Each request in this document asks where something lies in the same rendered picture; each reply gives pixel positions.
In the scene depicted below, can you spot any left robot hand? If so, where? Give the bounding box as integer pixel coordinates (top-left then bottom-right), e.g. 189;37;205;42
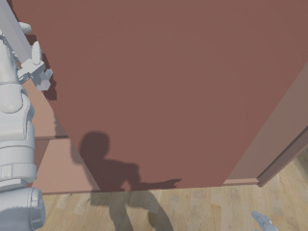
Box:
0;22;46;86

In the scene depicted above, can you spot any robot left upper arm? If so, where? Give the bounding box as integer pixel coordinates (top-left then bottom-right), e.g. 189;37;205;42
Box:
0;187;46;231

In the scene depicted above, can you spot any robot left forearm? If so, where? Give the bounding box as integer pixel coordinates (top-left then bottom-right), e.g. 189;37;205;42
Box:
0;83;38;193

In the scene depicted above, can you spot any handle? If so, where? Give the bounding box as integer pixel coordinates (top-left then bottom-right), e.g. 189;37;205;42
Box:
0;0;53;90

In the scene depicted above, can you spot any wardrobe door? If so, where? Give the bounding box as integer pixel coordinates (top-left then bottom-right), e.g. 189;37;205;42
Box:
6;0;308;193
226;62;308;180

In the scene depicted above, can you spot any right robot hand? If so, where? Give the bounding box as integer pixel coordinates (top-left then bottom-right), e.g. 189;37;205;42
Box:
251;211;279;231

